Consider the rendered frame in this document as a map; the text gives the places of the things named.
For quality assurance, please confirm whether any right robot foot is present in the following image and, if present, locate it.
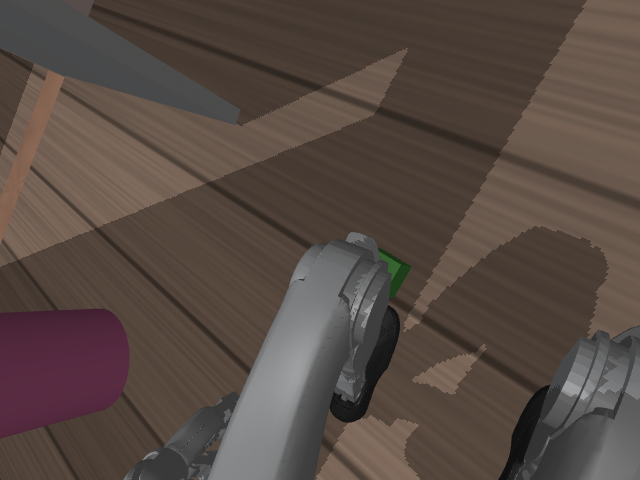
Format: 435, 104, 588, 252
499, 385, 550, 480

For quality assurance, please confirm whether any left robot arm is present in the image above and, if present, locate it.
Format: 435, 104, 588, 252
123, 447, 189, 480

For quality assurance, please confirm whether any left robot hand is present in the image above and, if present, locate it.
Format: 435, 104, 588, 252
164, 391, 240, 480

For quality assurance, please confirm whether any left robot foot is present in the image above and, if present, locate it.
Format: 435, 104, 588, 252
330, 305, 400, 423

